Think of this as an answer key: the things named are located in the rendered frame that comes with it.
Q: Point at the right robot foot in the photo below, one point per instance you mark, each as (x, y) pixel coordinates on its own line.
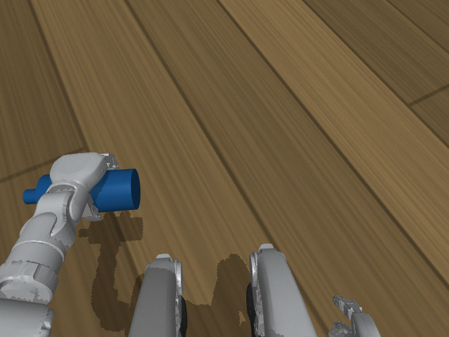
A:
(251, 310)

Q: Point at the bottle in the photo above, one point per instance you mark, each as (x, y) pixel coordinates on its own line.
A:
(118, 190)

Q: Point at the left robot arm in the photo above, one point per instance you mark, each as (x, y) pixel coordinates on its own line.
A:
(29, 277)

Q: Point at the right robot hand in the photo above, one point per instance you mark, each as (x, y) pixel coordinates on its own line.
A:
(362, 325)

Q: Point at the left robot hand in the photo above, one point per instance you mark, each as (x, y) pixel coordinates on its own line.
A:
(86, 169)

